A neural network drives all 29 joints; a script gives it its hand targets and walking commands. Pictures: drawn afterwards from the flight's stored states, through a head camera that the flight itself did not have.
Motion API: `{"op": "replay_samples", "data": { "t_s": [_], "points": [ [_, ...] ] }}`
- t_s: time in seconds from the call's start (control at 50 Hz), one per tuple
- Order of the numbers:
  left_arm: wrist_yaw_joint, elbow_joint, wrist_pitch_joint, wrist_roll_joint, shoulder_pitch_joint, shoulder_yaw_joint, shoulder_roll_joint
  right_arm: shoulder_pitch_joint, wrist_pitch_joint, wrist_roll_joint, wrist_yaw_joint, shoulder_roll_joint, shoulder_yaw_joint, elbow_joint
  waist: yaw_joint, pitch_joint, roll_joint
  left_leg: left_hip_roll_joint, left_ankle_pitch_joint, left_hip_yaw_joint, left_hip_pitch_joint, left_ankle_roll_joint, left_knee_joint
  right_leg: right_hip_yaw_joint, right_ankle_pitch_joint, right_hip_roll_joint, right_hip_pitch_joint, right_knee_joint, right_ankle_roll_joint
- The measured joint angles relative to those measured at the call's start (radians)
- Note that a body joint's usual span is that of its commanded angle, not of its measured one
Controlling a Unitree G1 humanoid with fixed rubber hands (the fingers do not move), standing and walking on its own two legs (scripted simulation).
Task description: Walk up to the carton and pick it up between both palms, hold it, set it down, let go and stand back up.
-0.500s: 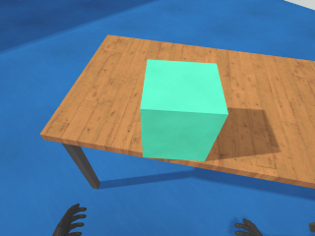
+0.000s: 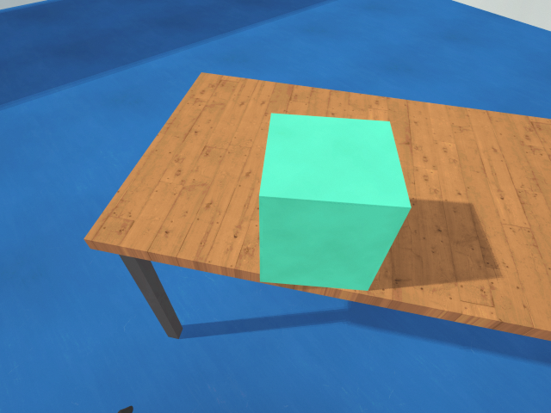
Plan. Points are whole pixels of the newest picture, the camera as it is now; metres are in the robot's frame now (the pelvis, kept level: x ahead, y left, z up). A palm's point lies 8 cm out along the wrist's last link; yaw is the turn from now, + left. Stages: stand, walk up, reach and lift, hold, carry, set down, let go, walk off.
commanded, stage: stand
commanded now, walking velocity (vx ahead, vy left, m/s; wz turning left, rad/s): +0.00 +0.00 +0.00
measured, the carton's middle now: (321, 205) +0.45 -0.07 +0.00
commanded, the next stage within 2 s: none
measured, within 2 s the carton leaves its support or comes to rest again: neither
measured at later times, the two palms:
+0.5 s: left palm out of the picture +0.02 +0.24 -0.13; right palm out of the picture +0.02 -0.25 -0.12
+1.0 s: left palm out of the picture -0.03 +0.22 -0.14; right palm out of the picture -0.03 -0.23 -0.14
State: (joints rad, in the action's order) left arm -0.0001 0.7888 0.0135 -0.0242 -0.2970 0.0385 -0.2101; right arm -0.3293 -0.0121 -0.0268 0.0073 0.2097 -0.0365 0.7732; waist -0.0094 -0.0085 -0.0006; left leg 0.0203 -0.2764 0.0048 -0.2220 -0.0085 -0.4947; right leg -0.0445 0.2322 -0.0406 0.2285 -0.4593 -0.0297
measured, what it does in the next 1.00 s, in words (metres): stands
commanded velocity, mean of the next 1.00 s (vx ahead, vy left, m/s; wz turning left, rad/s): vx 0.00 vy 0.00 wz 0.00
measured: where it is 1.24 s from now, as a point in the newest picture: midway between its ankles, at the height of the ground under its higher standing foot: outside the picture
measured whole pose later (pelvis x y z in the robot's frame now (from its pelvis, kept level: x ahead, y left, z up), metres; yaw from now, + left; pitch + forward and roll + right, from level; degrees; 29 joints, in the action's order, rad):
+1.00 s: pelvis -0.01 -0.01 +0.00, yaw +1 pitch -1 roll +0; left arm -0.03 1.10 0.00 -0.01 -0.32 0.03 -0.16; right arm -0.37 -0.01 -0.01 -0.03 0.15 -0.01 1.04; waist 0.00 0.01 0.00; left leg 0.02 -0.24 0.02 -0.18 -0.02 -0.44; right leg -0.06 0.21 -0.04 0.19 -0.43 -0.02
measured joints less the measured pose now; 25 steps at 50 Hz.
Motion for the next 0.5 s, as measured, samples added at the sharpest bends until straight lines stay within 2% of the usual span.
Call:
{"op": "replay_samples", "data": {
  "t_s": [0.5],
  "points": [
    [-0.018,0.186,-0.011,0.011,-0.011,-0.004,0.007,-0.032,0.004,0.009,-0.027,-0.005,0.005,0.127,0.002,0.021,0.005,-0.005,0.024,0.01,0.04,0.0,0.044,-0.011,-0.018,-0.004,-0.043,0.041,0.001]
  ]
}}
